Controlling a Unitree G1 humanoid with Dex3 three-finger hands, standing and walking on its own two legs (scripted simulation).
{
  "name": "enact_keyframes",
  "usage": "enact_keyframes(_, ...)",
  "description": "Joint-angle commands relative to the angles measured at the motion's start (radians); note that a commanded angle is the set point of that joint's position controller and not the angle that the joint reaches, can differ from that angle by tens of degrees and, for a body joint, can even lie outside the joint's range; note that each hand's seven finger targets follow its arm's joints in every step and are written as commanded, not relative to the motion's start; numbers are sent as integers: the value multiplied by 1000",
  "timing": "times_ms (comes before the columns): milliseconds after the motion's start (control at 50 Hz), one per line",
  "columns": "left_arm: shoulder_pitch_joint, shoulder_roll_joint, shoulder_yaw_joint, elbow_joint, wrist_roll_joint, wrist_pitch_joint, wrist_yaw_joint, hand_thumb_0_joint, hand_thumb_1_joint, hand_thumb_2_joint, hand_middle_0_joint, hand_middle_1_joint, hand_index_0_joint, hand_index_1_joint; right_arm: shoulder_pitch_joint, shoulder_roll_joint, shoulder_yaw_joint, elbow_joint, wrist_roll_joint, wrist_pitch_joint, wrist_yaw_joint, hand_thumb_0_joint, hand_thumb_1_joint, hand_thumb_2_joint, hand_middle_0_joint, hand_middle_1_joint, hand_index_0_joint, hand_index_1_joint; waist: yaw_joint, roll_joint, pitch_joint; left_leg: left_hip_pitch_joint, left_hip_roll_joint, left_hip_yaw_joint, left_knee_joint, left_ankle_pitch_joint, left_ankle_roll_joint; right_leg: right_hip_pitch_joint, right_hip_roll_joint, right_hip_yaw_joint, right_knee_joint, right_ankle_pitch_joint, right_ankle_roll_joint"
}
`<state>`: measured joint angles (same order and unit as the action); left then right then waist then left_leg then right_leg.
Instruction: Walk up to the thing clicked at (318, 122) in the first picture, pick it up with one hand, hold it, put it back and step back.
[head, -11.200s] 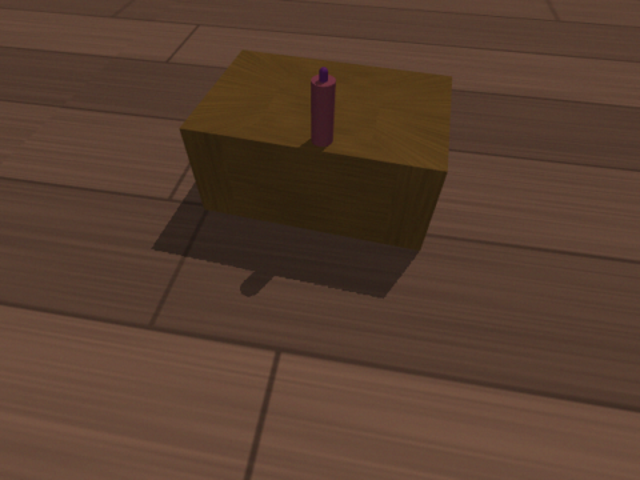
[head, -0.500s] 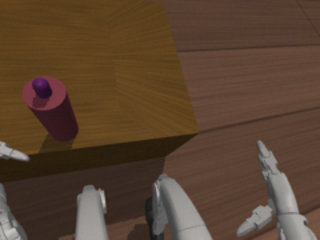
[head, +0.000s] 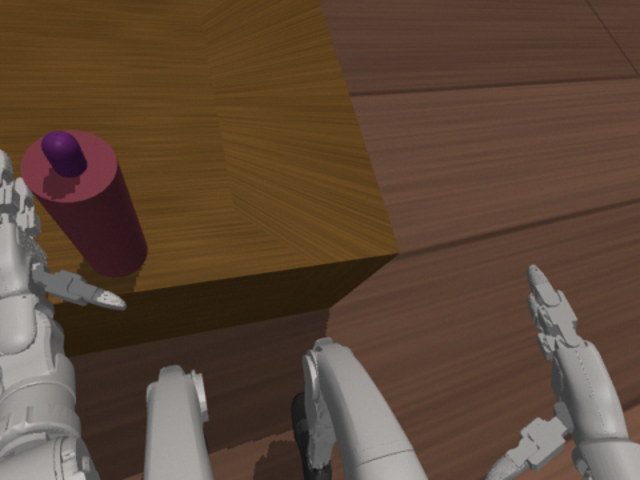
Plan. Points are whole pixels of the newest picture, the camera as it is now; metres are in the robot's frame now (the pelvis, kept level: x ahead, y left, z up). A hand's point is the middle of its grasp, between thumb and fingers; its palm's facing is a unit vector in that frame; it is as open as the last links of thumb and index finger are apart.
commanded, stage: close in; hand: left
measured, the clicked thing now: (95, 209) +0.44 +0.18 -0.02
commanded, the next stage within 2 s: close in 0.14 s
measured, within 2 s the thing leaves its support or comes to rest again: leaves its support in 1.62 s
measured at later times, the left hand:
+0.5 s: hand (103, 229) +0.44 +0.18 -0.06, palm faces +0.18 -0.98 +0.01, open 16.9 cm
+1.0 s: hand (102, 230) +0.44 +0.19 -0.06, palm faces +0.16 -0.99 +0.01, open 11.3 cm
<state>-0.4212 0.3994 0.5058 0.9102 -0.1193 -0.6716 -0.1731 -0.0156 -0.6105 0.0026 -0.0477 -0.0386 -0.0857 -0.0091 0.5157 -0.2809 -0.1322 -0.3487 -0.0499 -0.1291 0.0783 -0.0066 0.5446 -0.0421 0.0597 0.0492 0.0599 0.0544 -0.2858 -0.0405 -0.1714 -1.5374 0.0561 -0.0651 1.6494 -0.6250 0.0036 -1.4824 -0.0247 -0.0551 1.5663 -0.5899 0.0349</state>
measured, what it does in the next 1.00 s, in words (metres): stands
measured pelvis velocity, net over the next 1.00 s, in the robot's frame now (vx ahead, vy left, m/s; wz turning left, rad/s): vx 0.00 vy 0.00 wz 0.00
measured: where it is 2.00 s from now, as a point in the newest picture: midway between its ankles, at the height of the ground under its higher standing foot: (257, 474)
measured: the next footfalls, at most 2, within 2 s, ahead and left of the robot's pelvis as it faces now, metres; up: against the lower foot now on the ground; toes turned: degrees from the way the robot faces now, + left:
none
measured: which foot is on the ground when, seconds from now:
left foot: down 0.00-1.00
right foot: down 0.00-1.00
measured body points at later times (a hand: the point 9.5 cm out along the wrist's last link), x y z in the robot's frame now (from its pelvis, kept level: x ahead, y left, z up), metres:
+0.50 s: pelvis +0.00 -0.01 -0.01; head +0.18 +0.07 +0.40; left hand +0.42 +0.24 -0.06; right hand +0.18 -0.25 +0.10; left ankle +0.06 +0.12 -0.53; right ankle +0.07 -0.15 -0.53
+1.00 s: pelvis +0.00 +0.00 +0.00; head +0.17 +0.08 +0.41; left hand +0.42 +0.24 -0.06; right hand +0.18 -0.25 +0.11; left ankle +0.06 +0.12 -0.53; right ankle +0.07 -0.15 -0.53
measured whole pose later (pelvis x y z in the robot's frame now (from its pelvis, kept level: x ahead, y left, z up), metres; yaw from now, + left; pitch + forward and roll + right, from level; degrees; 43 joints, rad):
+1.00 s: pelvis +0.00 +0.00 +0.00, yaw +0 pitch +30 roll -5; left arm -0.48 0.40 0.46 1.00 -0.02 -0.75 -0.02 -0.01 -0.35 0.40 -0.78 -0.65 -0.83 -0.62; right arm 0.51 -0.30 -0.14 -0.46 -0.05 -0.02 0.12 -0.01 0.50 -0.05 0.06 0.05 0.06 0.05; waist -0.32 -0.06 -0.18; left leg -1.56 0.05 -0.06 1.66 -0.62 0.00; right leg -1.51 -0.02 -0.05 1.58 -0.59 0.03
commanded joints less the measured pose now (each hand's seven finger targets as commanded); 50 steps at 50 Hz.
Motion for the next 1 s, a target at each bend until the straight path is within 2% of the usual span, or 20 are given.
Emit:
enact_keyframes(0,-222,139,-9,-143,9,-88,30,0,-611,0,-46,-32,-82,-2,74,-189,-163,-223,12,-47,-24,0,543,-46,50,50,50,50,0,202,-450,380,-47,-5,-244,164,5,229,45,8,-175,167,-59)
enact_keyframes(100,-283,164,-15,-217,29,-110,57,0,-611,0,-46,-24,-76,0,103,-174,-155,-212,10,-21,-11,0,534,-48,50,50,50,50,23,278,-481,450,-47,-6,-254,222,-8,207,47,1,-149,201,-68)
enact_keyframes(140,-265,112,-47,-184,41,-112,62,0,-611,0,-51,-12,-78,0,92,-190,-175,-246,6,-17,-5,0,528,-50,50,50,50,50,9,295,-490,508,-39,-24,-271,242,-18,173,50,-15,-138,201,-72)
enact_keyframes(260,-227,104,-42,-159,65,-116,103,0,-611,0,-78,0,-77,0,82,-175,-176,-186,-1,9,12,0,529,-55,50,50,50,50,25,310,-443,465,-42,-6,-249,254,-15,162,51,-12,-133,204,-71)
enact_keyframes(300,-220,61,-61,-138,71,-118,118,0,-611,0,-213,-84,-231,-66,73,-162,-154,-223,-7,10,20,0,531,-48,50,50,50,50,10,268,-446,422,-44,-4,-232,253,-9,180,52,-12,-135,215,-68)
enact_keyframes(340,-273,132,-32,-202,83,-137,142,0,-604,0,-279,-129,-302,-105,81,-163,-143,-266,-10,15,23,0,527,-47,50,50,50,50,11,268,-494,414,-46,3,-222,263,-6,234,48,5,-141,236,-64)
enact_keyframes(380,-293,144,-28,-183,85,-140,149,0,-597,7,-345,-194,-373,-165,51,-180,-156,-311,-8,20,21,0,526,-46,50,50,50,50,2,251,-504,393,-44,2,-220,231,-3,250,46,22,-148,214,-61)
enact_keyframes(400,-305,122,-42,-158,83,-139,146,0,-608,26,-392,-230,-418,-203,67,-188,-171,-291,-10,26,17,0,518,-47,50,50,49,50,-20,249,-503,390,-43,1,-215,230,-2,246,45,25,-152,218,-59)
enact_keyframes(460,-338,150,-39,-131,80,-134,140,0,-566,74,-480,-304,-506,-276,72,-188,-162,-264,-4,33,13,0,510,-48,50,50,49,50,-24,254,-470,366,-42,0,-225,166,-3,222,45,32,-158,174,-57)
enact_keyframes(500,-350,155,-46,-157,84,-132,132,0,-508,102,-529,-340,-555,-311,71,-178,-154,-296,-3,32,16,0,510,-48,50,50,49,50,-22,249,-520,367,-44,8,-215,156,1,261,41,51,-172,172,-53)
enact_keyframes(540,-331,124,-57,-64,78,-119,122,0,-496,120,-565,-369,-593,-338,81,-180,-149,-273,0,35,16,0,510,-47,50,50,49,50,-41,234,-468,342,-45,4,-212,185,0,242,43,38,-165,196,-54)
enact_keyframes(560,-329,167,-33,-87,78,-121,123,0,-475,145,-581,-386,-605,-358,79,-186,-142,-287,1,36,17,0,510,-48,50,50,49,50,-21,232,-483,359,-46,5,-214,195,0,245,44,35,-161,202,-55)
enact_keyframes(620,-324,94,-69,-45,72,-118,117,0,-440,194,-612,-432,-640,-403,77,-186,-149,-290,2,34,20,0,509,-47,50,49,50,49,-46,243,-469,375,-45,-2,-210,217,0,205,46,18,-151,213,-59)
enact_keyframes(660,-311,153,-30,-57,74,-123,126,0,-396,245,-650,-472,-675,-446,79,-199,-159,-302,5,32,18,0,513,-47,50,50,49,50,-32,214,-473,356,-47,4,-200,203,4,229,45,27,-157,207,-54)
enact_keyframes(760,-339,119,-64,-127,77,-126,133,0,-317,371,-769,-608,-793,-585,75,-190,-158,-292,3,37,21,0,513,-48,50,49,49,49,-29,273,-495,408,-46,1,-234,193,-5,233,43,23,-165,191,-60)
enact_keyframes(800,-339,188,-23,-154,81,-125,145,0,-285,403,-815,-650,-837,-628,60,-202,-167,-298,7,44,16,0,515,-47,50,49,49,49,-5,286,-503,425,-46,-2,-248,169,-8,222,46,17,-161,170,-61)
enact_keyframes(840,-319,122,-64,-121,90,-117,147,0,-252,429,-855,-683,-876,-661,64,-190,-166,-286,2,49,17,0,511,-48,50,49,49,49,-25,294,-474,436,-41,-5,-255,160,-10,198,45,14,-167,157,-63)
enact_keyframes(880,-326,138,-48,-63,88,-118,152,0,-244,455,-880,-715,-904,-692,53,-189,-152,-239,4,54,15,0,512,-48,50,49,49,49,-23,283,-395,412,-35,-24,-268,145,-16,132,49,-8,-144,144,-66)
enact_keyframes(920,-345,181,-23,-92,92,-133,163,0,-166,520,-932,-774,-959,-748,42,-190,-144,-294,3,50,18,0,518,-46,50,49,49,49,-22,268,-437,404,-39,-14,-252,171,-9,171,51,-7,-147,167,-64)
enact_keyframes(980,-330,130,-46,10,97,-135,161,0,-118,616,-980,-860,-1013,-832,55,-201,-164,-287,2,54,20,0,521,-46,50,49,49,49,-49,258,-407,396,-36,-24,-246,167,-10,137,52,-12,-136,160,-66)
